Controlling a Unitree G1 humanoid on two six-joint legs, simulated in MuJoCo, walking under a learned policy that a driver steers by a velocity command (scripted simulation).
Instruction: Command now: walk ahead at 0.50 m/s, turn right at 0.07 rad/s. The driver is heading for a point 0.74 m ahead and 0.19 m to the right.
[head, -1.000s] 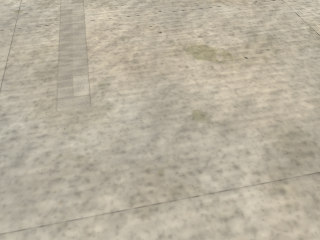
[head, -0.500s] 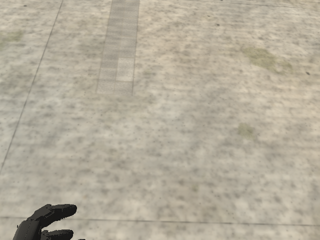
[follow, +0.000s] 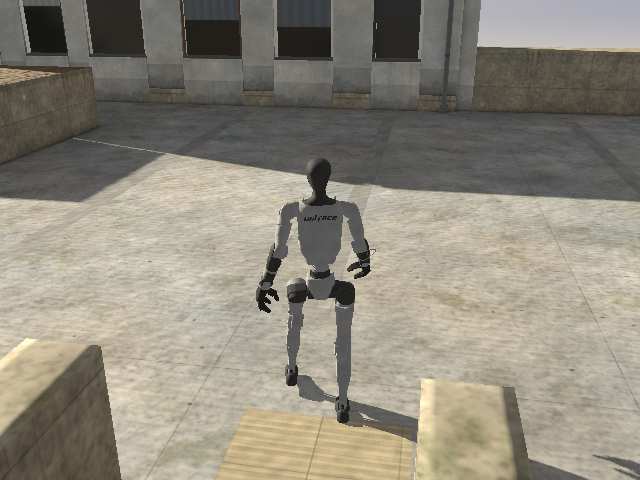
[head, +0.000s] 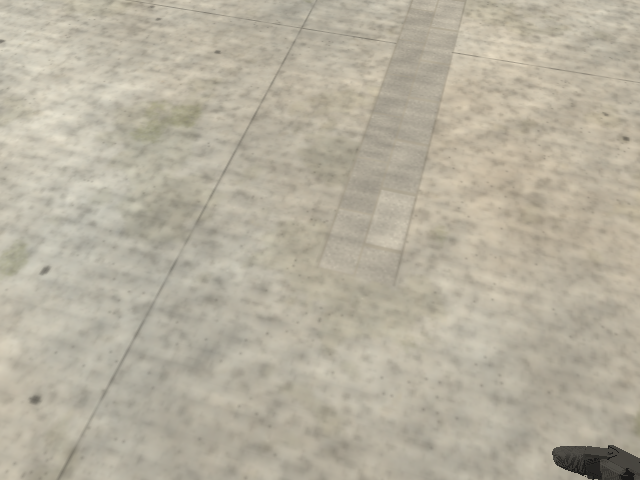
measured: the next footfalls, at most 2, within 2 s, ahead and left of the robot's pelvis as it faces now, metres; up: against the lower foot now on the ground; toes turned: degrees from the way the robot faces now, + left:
left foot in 0.10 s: +0.24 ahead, +0.14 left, +0.00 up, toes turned -2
right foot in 0.64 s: +0.47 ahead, -0.15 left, +0.00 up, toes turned -22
